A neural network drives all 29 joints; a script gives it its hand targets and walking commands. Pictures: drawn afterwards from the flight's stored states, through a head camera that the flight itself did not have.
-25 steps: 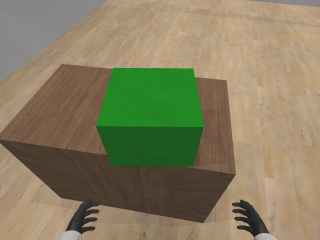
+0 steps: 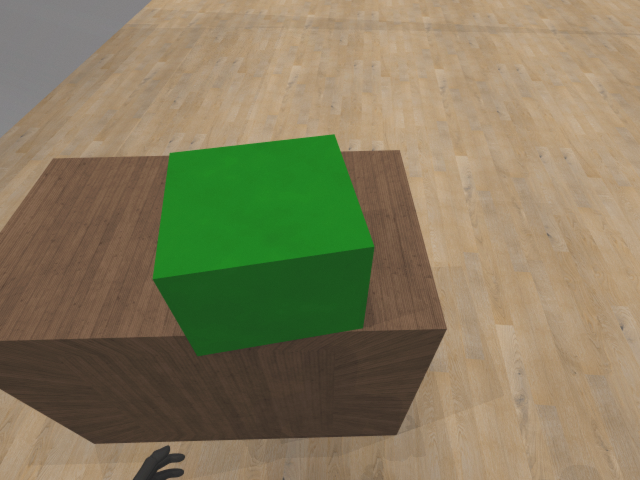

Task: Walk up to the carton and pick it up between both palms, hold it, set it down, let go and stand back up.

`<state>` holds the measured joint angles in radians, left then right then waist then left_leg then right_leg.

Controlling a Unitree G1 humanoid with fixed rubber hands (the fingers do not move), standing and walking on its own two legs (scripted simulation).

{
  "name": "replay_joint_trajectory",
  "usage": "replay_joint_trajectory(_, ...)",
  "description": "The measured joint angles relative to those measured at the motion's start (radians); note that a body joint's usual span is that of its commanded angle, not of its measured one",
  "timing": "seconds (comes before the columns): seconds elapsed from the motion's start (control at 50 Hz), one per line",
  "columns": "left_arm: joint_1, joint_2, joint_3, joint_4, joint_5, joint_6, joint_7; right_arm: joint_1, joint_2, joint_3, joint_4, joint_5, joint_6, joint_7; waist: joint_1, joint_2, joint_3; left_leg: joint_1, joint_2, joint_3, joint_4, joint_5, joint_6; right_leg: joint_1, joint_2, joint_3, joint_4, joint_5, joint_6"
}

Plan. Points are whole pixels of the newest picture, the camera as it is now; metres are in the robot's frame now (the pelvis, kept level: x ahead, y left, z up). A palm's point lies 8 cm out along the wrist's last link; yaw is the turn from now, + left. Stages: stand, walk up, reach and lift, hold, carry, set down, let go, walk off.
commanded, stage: stand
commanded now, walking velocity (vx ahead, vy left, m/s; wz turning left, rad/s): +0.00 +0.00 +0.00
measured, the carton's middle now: (267, 242) +0.48 +0.08 -0.01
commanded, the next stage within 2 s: none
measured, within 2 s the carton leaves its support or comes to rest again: neither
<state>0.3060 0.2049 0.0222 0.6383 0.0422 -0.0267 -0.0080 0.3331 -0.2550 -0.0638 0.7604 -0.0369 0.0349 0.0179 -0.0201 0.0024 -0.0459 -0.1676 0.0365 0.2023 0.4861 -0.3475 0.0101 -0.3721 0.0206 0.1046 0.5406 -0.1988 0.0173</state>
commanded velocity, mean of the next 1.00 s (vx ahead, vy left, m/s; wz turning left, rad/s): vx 0.00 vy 0.00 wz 0.00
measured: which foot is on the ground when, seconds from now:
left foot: down 0.00-1.00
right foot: down 0.00-1.00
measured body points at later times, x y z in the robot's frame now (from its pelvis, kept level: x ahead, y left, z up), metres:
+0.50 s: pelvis +0.00 +0.00 +0.00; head +0.01 +0.00 +0.45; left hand +0.12 +0.24 -0.12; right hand +0.02 -0.27 -0.14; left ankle -0.06 +0.10 -0.73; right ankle +0.05 -0.12 -0.73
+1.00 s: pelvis +0.01 +0.00 -0.01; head +0.02 -0.01 +0.44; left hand +0.10 +0.24 -0.13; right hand +0.00 -0.26 -0.15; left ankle -0.06 +0.10 -0.73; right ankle +0.05 -0.12 -0.73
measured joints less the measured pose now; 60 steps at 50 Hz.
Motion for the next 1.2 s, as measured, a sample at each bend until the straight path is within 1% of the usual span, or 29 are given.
replay_joint_trajectory(0.1, 0.003, 0.001, 0.0, 0.003, -0.003, 0.006, 0.009, 0.0, 0.005, 0.005, 0.005, 0.002, 0.002, -0.002, -0.001, -0.009, 0.013, 0.003, -0.001, 0.014, 0.007, -0.007, 0.001, -0.009, 0.003, 0.014, 0.02, -0.01, 0.0)
replay_joint_trajectory(0.32, 0.022, -0.007, -0.005, 0.009, -0.004, 0.026, 0.022, 0.016, -0.006, -0.004, 0.022, 0.008, 0.025, -0.012, -0.006, -0.002, 0.028, 0.003, 0.008, 0.03, 0.045, -0.035, -0.001, -0.019, 0.014, 0.028, 0.063, -0.032, -0.003)
replay_joint_trajectory(0.46, 0.027, 0.0, -0.002, 0.015, -0.005, 0.031, 0.026, 0.032, -0.002, -0.002, 0.037, 0.006, 0.025, -0.012, -0.009, -0.014, 0.025, 0.003, 0.013, 0.039, 0.047, -0.038, 0.0, -0.02, 0.021, 0.037, 0.056, -0.027, -0.002)
replay_joint_trajectory(0.58, 0.03, 0.002, -0.003, 0.029, -0.005, 0.031, 0.025, 0.029, 0.002, 0.002, 0.051, 0.015, 0.021, -0.019, -0.011, -0.012, 0.036, 0.014, 0.012, 0.047, 0.041, -0.038, 0.003, -0.014, 0.022, 0.045, 0.057, -0.028, 0.001)
replay_joint_trajectory(0.74, 0.032, -0.006, -0.006, 0.045, -0.01, 0.042, 0.033, 0.032, 0.004, 0.003, 0.074, 0.013, 0.036, -0.024, -0.008, 0.005, 0.033, 0.027, 0.014, 0.049, 0.061, -0.056, 0.001, -0.006, 0.025, 0.046, 0.085, -0.048, -0.002)
replay_joint_trajectory(0.86, 0.033, -0.007, -0.006, 0.059, -0.011, 0.044, 0.038, 0.034, 0.004, 0.005, 0.089, 0.01, 0.038, -0.025, -0.004, -0.005, 0.041, 0.021, 0.014, 0.052, 0.06, -0.053, 0.002, -0.012, 0.025, 0.049, 0.081, -0.044, -0.003)
replay_joint_trajectory(0.92, 0.034, -0.008, -0.008, 0.075, -0.009, 0.045, 0.037, 0.033, 0.004, 0.004, 0.095, 0.011, 0.032, -0.024, -0.007, -0.007, 0.052, 0.019, 0.013, 0.054, 0.051, -0.047, 0.003, -0.014, 0.025, 0.051, 0.07, -0.035, -0.001)
replay_joint_trajectory(1.08, 0.035, -0.006, -0.006, 0.109, -0.011, 0.043, 0.043, 0.044, 0.007, 0.004, 0.125, 0.019, 0.023, -0.031, -0.009, 0.003, 0.052, 0.036, 0.02, 0.054, 0.048, -0.056, 0.0, 0.002, 0.032, 0.049, 0.067, -0.044, -0.001)
replay_joint_trajectory(1.2, 0.021, -0.004, -0.005, 0.124, -0.016, 0.048, 0.046, 0.044, 0.004, 0.003, 0.136, 0.02, 0.037, -0.031, -0.01, 0.001, 0.048, 0.029, 0.02, 0.051, 0.062, -0.068, 0.001, -0.002, 0.03, 0.047, 0.077, -0.056, -0.004)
